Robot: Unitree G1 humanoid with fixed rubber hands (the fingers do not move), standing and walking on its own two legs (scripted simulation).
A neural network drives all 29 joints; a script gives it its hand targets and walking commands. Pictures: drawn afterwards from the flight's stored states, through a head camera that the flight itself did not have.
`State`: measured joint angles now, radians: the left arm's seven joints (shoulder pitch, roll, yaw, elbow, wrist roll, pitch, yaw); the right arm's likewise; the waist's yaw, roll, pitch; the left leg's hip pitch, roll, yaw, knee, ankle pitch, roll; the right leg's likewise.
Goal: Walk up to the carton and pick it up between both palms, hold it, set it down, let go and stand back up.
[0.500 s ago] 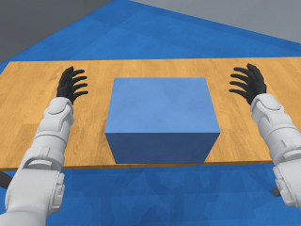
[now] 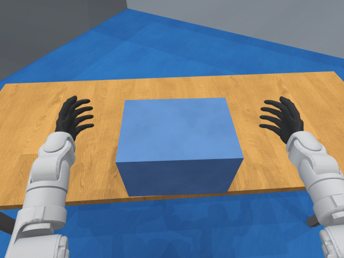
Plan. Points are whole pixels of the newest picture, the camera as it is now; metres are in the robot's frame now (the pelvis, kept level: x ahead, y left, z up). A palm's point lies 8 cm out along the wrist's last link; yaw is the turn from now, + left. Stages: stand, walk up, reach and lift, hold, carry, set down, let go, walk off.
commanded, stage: set down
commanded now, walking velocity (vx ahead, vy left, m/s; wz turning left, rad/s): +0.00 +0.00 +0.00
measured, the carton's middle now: (176, 147) +0.41 +0.04 -0.04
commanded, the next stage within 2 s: none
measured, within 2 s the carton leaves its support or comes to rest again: neither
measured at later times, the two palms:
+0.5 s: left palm (70, 166) +0.28 +0.27 +0.07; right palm (296, 168) +0.30 -0.23 +0.06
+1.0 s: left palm (72, 208) +0.21 +0.26 +0.01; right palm (296, 212) +0.22 -0.23 +0.01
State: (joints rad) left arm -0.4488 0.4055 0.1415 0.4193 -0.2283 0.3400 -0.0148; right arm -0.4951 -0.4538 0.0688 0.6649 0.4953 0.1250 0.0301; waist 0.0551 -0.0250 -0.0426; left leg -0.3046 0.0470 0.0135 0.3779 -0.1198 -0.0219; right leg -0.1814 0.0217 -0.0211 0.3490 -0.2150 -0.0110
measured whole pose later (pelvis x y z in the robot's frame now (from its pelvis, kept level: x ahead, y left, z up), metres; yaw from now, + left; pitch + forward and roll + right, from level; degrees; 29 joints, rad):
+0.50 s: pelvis +0.02 -0.01 +0.00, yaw -1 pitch -2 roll +0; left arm -0.05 0.33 0.17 0.24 -0.20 0.17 -0.03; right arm -0.08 -0.37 0.05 0.36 0.43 0.02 0.01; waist 0.05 -0.03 -0.03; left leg -0.17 0.04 0.03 0.35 -0.15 -0.03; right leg -0.07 0.02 0.00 0.36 -0.26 -0.02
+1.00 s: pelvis +0.02 -0.01 +0.00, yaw -1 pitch -3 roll +1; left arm 0.23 0.28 0.10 0.33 -0.19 -0.18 -0.02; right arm 0.24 -0.28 0.06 0.31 0.33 -0.18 0.04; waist 0.05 -0.03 -0.02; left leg -0.15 0.03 0.03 0.36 -0.16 -0.03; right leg -0.07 0.01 0.02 0.40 -0.28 -0.02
